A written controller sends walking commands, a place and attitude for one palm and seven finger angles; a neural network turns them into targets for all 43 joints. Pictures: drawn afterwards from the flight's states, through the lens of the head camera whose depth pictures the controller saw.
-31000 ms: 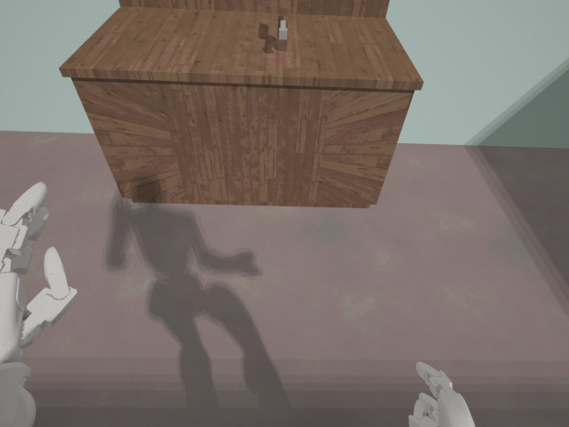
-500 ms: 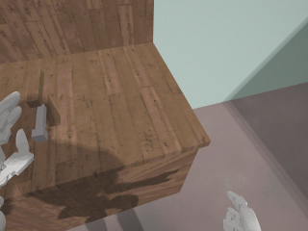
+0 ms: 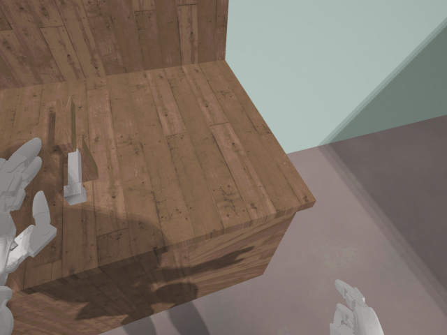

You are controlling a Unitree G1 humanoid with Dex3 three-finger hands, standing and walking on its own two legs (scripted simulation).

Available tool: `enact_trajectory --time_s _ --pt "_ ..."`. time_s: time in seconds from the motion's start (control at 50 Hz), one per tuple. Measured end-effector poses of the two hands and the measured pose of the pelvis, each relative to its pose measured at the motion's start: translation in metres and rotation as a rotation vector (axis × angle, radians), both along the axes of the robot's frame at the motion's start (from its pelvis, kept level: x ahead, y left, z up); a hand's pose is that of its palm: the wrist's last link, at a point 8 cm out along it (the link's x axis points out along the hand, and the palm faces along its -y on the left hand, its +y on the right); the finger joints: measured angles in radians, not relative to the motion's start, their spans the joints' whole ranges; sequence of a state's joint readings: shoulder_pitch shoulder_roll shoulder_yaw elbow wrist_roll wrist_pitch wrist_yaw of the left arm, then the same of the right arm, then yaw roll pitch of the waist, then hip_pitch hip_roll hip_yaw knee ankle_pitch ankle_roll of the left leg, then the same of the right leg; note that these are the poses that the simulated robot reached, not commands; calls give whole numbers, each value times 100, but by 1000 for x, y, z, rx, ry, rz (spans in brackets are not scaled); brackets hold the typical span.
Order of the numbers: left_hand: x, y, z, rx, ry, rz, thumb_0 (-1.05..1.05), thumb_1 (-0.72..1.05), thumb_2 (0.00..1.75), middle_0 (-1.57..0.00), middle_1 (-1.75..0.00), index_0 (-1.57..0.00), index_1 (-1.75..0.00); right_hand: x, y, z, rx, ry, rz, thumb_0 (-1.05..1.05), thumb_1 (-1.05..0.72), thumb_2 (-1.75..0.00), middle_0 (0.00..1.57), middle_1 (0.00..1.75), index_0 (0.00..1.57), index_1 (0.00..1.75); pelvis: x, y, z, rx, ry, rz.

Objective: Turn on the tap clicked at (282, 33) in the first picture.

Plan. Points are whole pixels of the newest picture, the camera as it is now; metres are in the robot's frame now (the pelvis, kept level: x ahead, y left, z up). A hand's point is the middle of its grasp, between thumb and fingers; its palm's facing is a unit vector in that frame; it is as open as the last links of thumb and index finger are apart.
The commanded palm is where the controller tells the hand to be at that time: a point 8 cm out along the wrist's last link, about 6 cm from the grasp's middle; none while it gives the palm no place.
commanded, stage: come to a stop and stand still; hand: left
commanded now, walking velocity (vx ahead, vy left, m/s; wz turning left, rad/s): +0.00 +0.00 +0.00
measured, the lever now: (75, 193) +0.33 +0.29 +0.05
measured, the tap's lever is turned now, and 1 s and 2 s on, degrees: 0 0 0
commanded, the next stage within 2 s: look again from close up in 0.60 s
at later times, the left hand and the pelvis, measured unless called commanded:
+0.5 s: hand out of the picture +0.22 +0.32 +0.16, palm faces +0.41 -0.84 -0.36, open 7.4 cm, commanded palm +0.16 +0.35 +0.18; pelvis +0.01 +0.06 +0.00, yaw +1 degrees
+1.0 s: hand (5, 221) +0.22 +0.29 +0.16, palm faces +0.40 -0.84 -0.37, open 7.4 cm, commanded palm +0.16 +0.32 +0.18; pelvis +0.01 +0.04 +0.00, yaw +2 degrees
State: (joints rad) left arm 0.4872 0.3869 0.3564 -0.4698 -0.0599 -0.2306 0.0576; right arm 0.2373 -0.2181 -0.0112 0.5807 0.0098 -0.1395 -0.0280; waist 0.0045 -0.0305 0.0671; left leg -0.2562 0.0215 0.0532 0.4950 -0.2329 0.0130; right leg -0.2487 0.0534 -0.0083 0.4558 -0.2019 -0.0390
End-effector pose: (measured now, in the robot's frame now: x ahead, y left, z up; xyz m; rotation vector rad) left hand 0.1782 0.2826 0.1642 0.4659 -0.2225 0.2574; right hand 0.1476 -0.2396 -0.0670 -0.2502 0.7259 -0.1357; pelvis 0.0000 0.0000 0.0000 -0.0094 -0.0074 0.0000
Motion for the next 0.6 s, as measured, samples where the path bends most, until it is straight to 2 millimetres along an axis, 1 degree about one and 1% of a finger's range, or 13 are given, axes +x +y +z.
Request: enact_trajectory --time_s 0.08,0.14,0.24,0.32,0.38,0.44,0.52,0.6 --pt "-5 31 5 -5 -54 80 2 88 90 -22 -31 -22 -30 2 26 2 1 4 41 2 -91 -90 19 30 20 30 -1 15 2 -7 -9 6" --pt "-6 48 8 -31 -99 121 2 89 90 -21 -31 -22 -30 9 47 4 16 -13 77 2 -90 -90 20 30 20 30 -2 26 2 -10 -14 9" --pt "-2 57 5 -64 -116 110 2 89 90 -21 -31 -21 -30 24 80 9 48 -58 119 2 -90 -90 20 30 21 30 -1 42 2 -12 -14 13" --pt "0 62 5 -51 -112 83 2 89 90 -21 -31 -21 -30 34 98 13 62 -81 138 2 -90 -90 20 30 21 30 2 51 2 -14 -10 17" --pt "2 69 8 -33 -115 78 2 89 90 -21 -31 -21 -30 39 106 14 63 -80 147 2 -90 -90 20 30 21 30 4 56 2 -16 -7 20" --pt "3 75 10 -19 -118 84 2 89 90 -21 -31 -21 -30 41 109 13 60 -66 150 2 -90 -90 20 30 21 30 6 60 2 -16 -4 22" --pt "5 78 10 -17 -107 92 2 89 90 -21 -31 -21 -30 40 106 9 51 -37 143 2 -90 -90 20 30 21 30 9 63 2 -17 -1 25" --pt "7 76 8 -22 -89 87 2 89 90 -21 -31 -21 -30 38 98 6 40 -11 125 2 -90 -90 20 30 21 30 10 62 2 -18 0 28"
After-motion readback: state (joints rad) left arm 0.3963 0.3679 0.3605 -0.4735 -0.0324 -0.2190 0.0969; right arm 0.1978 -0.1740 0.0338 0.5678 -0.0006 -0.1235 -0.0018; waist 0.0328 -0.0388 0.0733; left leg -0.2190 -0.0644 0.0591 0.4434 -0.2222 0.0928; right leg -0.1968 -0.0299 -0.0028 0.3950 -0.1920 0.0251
